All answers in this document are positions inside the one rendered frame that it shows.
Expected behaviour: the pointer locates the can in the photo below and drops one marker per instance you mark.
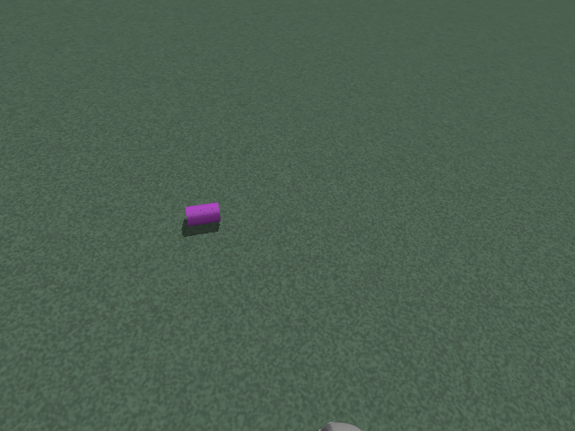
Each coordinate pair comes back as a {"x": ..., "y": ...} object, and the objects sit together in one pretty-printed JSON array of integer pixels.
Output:
[{"x": 203, "y": 214}]

